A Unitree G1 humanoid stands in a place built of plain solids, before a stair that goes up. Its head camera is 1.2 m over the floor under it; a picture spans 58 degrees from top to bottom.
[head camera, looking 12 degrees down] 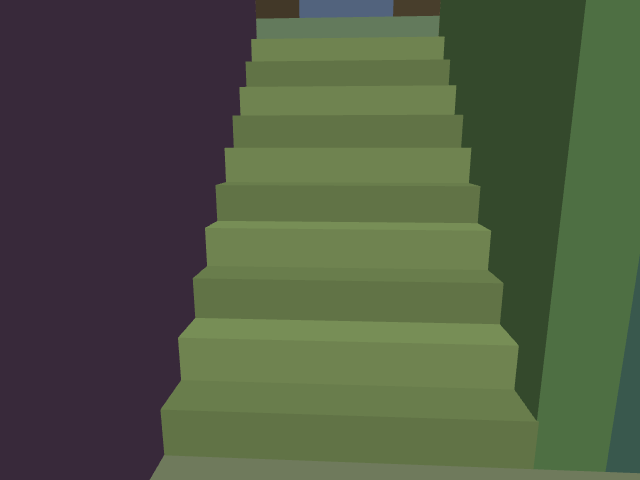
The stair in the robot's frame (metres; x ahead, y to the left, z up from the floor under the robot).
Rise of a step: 0.20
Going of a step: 0.22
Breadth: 1.43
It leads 3 degrees to the right of straight ahead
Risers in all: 11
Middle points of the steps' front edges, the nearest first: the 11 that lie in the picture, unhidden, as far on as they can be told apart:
1.48 -0.09 0.20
1.70 -0.10 0.40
1.92 -0.12 0.60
2.13 -0.13 0.80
2.35 -0.14 1.00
2.57 -0.15 1.20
2.79 -0.16 1.40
3.01 -0.17 1.60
3.23 -0.19 1.80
3.45 -0.20 2.00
3.67 -0.21 2.20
